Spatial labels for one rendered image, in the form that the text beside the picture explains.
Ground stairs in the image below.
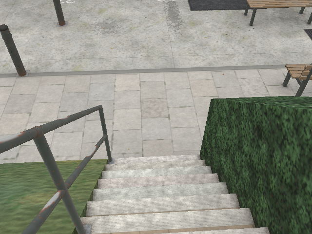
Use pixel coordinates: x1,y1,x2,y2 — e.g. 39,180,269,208
80,154,270,234

